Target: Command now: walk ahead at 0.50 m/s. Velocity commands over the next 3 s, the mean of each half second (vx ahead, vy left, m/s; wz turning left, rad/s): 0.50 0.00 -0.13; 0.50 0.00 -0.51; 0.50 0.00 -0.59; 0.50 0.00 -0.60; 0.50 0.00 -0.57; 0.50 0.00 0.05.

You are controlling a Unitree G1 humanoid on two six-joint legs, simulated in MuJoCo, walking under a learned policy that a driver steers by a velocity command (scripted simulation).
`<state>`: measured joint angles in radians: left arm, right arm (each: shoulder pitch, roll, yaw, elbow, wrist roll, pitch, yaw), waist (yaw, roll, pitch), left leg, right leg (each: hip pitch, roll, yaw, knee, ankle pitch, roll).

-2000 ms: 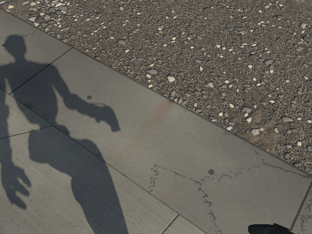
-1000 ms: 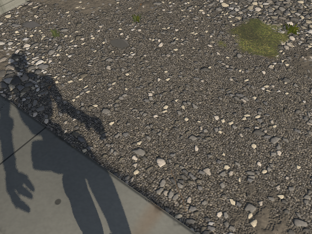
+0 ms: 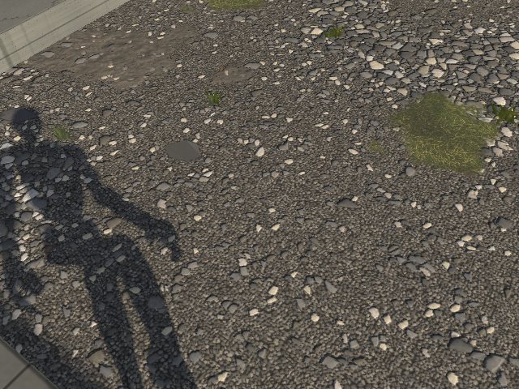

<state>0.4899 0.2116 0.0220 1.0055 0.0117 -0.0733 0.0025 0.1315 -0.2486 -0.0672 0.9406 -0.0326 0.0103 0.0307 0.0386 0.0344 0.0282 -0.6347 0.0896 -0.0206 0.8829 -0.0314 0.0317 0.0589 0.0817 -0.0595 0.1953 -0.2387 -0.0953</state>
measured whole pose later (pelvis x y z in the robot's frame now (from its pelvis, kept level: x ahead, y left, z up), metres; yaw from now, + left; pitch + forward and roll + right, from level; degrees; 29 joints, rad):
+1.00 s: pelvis +0.58 +0.07 -0.20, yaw -21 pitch +0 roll +1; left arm 0.13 0.24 0.06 0.86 0.02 -0.01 -0.02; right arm 0.28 -0.23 -0.05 0.88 -0.02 -0.05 0.01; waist -0.03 0.02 0.06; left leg -0.39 0.09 0.06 1.24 -0.39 0.00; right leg -0.35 0.10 -0.06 0.56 -0.22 -0.13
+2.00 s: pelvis +1.01 -0.18 -0.21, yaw -57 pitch +1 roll +1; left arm 0.04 0.26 0.04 0.71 0.04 -0.02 -0.05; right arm 0.39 -0.25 -0.04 0.89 -0.02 -0.04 -0.01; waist -0.05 0.00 0.07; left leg -0.10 0.09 0.19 0.91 -0.50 -0.02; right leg -0.47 0.07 -0.09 0.62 -0.18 -0.15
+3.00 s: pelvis +1.23 -0.66 -0.20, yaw -68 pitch +2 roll +2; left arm 0.01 0.23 -0.02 0.71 0.04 -0.08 -0.02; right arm 0.50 -0.25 -0.05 0.90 -0.01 -0.05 0.01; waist -0.11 -0.02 0.02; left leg -0.05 -0.07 -0.09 0.44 -0.40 0.03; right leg -0.42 -0.01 0.01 0.48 -0.13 -0.02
